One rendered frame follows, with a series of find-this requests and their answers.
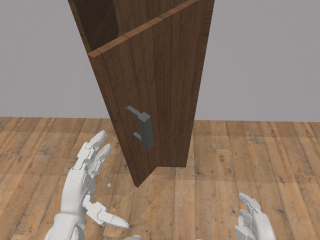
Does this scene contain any robot left forearm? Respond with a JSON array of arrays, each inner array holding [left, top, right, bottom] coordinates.
[[44, 212, 87, 240]]

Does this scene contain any robot right hand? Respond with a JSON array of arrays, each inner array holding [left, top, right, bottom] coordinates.
[[235, 192, 276, 240]]

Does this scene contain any handle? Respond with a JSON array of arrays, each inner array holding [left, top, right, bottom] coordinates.
[[126, 105, 154, 151]]

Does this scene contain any cupboard door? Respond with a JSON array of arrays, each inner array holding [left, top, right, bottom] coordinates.
[[87, 0, 208, 188]]

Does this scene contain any robot left hand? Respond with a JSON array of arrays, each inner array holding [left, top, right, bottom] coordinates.
[[60, 130, 129, 229]]

